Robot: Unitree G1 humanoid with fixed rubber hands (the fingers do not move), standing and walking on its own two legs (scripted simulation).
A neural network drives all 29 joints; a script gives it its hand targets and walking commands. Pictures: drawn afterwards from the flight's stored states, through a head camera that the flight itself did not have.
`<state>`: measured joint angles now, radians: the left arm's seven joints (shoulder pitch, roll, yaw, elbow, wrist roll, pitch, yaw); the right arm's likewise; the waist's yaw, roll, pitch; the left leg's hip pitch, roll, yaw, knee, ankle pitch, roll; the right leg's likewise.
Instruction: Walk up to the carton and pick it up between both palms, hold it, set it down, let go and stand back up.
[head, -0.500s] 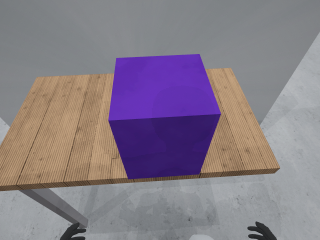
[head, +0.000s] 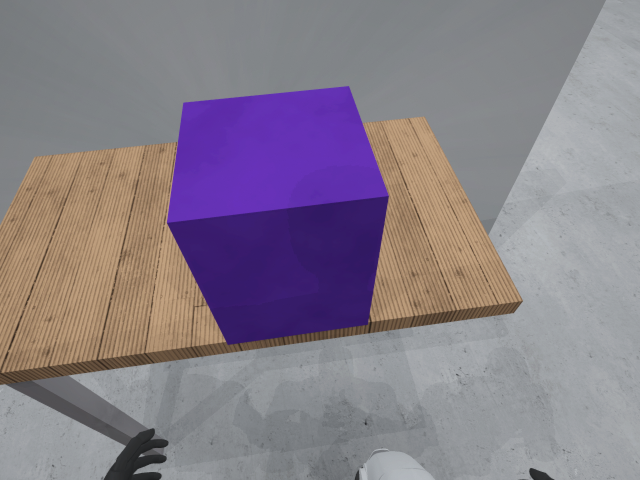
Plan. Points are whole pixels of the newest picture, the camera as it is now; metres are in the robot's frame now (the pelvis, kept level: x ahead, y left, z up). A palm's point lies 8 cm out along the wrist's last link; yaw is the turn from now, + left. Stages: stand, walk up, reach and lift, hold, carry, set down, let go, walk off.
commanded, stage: walk up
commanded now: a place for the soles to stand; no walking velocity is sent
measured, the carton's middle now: (284, 224) +0.39 +0.06 +0.10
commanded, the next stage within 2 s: stand in 0.88 s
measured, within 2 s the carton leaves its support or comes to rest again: neither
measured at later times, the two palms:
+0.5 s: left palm out of the picture +0.06 +0.24 -0.10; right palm out of the picture +0.02 -0.27 -0.10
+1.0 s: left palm out of the picture +0.05 +0.24 -0.09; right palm out of the picture +0.04 -0.27 -0.10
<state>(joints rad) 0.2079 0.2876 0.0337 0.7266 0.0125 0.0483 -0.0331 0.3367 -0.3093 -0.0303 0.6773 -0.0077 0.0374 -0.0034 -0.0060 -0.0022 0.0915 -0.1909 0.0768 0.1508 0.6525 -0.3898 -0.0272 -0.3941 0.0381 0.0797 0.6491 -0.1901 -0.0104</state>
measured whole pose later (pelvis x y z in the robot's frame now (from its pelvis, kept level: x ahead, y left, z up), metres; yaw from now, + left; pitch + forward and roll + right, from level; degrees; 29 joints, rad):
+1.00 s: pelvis -0.02 -0.01 +0.02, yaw +4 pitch -2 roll +0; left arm 0.25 0.23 0.00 0.82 0.00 0.01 0.00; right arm 0.38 -0.26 -0.01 0.77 0.00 -0.01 0.00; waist 0.00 0.02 0.03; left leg -0.18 0.00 0.00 0.51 -0.30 0.00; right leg -0.26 0.01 0.03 0.52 -0.22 0.00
